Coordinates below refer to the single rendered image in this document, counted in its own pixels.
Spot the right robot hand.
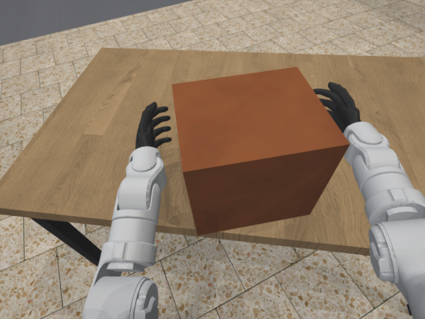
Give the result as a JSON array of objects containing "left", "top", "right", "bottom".
[{"left": 313, "top": 82, "right": 361, "bottom": 133}]

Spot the carton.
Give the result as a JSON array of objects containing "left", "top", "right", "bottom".
[{"left": 172, "top": 67, "right": 350, "bottom": 236}]

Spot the table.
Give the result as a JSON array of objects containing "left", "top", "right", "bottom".
[{"left": 0, "top": 48, "right": 425, "bottom": 316}]

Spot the left robot forearm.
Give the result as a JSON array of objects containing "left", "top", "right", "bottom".
[{"left": 82, "top": 146, "right": 167, "bottom": 319}]

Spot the right robot forearm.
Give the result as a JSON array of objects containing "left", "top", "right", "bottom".
[{"left": 343, "top": 122, "right": 425, "bottom": 226}]

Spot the left robot hand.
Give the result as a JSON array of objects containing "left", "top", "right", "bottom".
[{"left": 135, "top": 102, "right": 172, "bottom": 149}]

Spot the left robot upper arm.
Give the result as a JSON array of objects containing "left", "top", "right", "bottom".
[{"left": 84, "top": 276, "right": 159, "bottom": 319}]

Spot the right robot upper arm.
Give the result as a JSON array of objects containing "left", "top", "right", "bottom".
[{"left": 369, "top": 218, "right": 425, "bottom": 319}]

